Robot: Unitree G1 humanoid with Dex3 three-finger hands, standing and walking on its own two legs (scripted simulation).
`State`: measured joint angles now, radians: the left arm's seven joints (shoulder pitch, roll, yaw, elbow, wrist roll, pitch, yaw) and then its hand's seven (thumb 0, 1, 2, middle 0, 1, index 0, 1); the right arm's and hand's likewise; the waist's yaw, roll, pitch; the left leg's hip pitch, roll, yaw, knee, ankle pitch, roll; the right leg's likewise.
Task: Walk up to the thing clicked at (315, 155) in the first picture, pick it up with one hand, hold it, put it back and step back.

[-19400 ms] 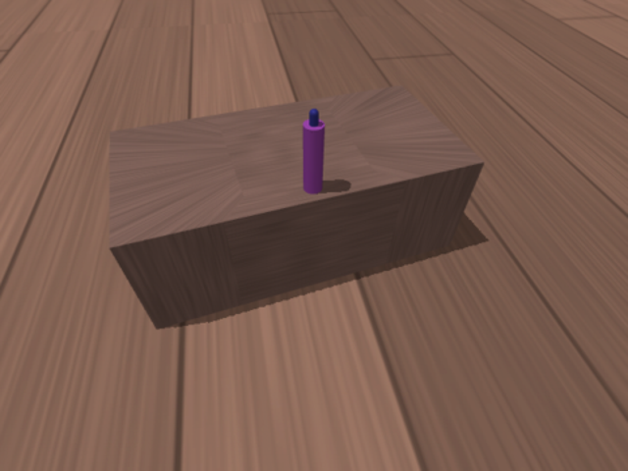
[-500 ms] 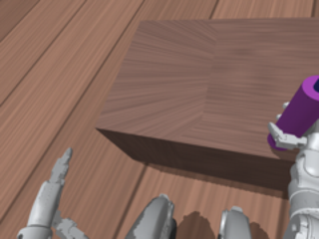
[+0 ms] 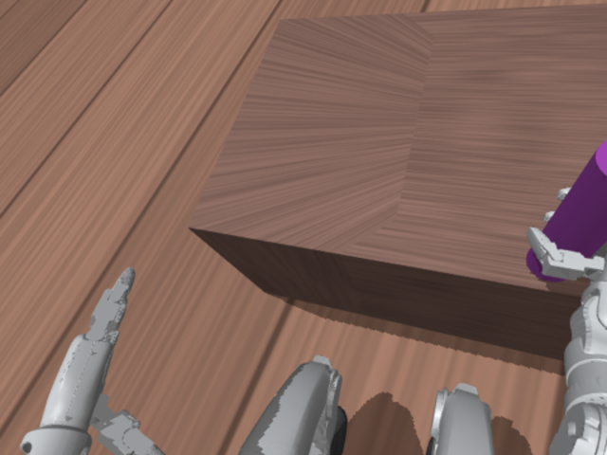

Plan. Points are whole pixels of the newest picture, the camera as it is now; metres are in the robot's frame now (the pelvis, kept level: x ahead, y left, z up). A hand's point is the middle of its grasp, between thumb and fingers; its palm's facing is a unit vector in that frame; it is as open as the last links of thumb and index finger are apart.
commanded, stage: lower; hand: right
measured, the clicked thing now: (591, 212) +0.46 -0.23 -0.01
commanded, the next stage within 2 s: loosen in 0.04 s
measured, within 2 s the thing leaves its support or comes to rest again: rests again in 1.24 s
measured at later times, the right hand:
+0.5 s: hand (569, 233) +0.46 -0.22 -0.06, palm faces +0.24 +0.97 +0.01, open 9.1 cm
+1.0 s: hand (602, 221) +0.46 -0.25 -0.03, palm faces +0.28 +0.96 -0.02, open 13.6 cm
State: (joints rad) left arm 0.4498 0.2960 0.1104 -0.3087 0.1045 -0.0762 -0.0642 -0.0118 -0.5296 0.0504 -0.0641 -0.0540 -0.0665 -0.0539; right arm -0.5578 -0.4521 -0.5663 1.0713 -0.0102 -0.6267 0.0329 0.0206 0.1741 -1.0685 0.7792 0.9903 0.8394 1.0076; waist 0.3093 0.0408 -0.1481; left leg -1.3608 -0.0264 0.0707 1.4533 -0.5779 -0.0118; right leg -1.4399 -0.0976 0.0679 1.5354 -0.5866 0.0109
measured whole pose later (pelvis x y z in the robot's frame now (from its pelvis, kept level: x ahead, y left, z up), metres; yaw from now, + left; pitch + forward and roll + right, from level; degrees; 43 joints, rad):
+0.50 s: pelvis -0.01 +0.00 -0.01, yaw +0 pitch +28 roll +6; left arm 0.47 0.30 0.14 -0.37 0.09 -0.09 -0.07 -0.01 -0.50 0.03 -0.07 -0.06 -0.09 -0.05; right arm -0.59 -0.47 -0.57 1.06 -0.02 -0.62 0.04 -0.01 0.22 -0.71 0.88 0.83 0.91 0.83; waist 0.32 0.04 -0.15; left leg -1.41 -0.02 0.07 1.50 -0.58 -0.02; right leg -1.50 -0.09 0.07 1.58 -0.58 0.01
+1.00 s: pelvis -0.01 +0.00 +0.00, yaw +0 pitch +27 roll +6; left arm 0.49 0.31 0.15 -0.37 0.07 -0.09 -0.06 -0.01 -0.51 0.04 -0.07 -0.06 -0.08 -0.05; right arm -0.58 -0.50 -0.62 0.97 -0.01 -0.56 0.08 -0.01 0.29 -0.37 0.44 0.42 0.46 0.42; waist 0.30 0.04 -0.15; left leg -1.37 -0.03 0.07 1.47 -0.57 -0.01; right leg -1.45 -0.09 0.07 1.55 -0.58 0.01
